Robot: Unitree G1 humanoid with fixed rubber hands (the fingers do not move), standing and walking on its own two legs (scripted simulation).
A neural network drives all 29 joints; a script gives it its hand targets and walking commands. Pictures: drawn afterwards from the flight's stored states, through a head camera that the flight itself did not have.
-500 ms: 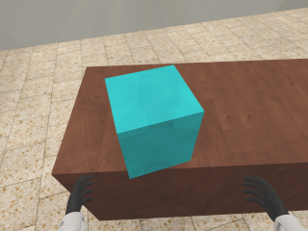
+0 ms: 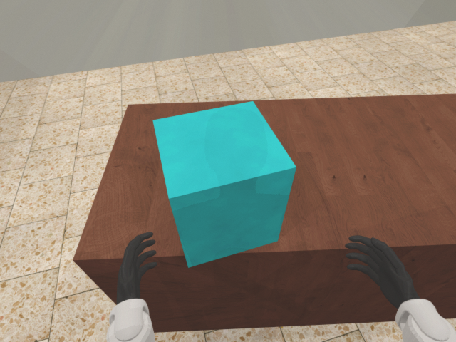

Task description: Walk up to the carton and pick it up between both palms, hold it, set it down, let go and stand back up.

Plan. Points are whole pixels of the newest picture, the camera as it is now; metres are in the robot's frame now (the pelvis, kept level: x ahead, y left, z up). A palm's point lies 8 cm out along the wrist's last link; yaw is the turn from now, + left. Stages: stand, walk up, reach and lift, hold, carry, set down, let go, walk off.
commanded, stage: reach and lift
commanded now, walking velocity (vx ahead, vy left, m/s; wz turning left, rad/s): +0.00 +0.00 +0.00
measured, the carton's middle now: (220, 185) +0.42 +0.04 +0.02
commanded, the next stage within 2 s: none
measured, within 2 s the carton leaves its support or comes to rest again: neither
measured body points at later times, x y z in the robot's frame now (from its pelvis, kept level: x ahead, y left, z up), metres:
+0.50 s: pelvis +0.01 +0.00 +0.00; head +0.02 +0.00 +0.45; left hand +0.26 +0.18 +0.05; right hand +0.28 -0.23 +0.04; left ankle +0.00 +0.15 -0.75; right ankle +0.02 -0.11 -0.75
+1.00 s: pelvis +0.01 +0.00 +0.00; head +0.01 +0.00 +0.45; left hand +0.29 +0.20 +0.11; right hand +0.35 -0.21 +0.10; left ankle +0.00 +0.15 -0.75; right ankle +0.02 -0.11 -0.75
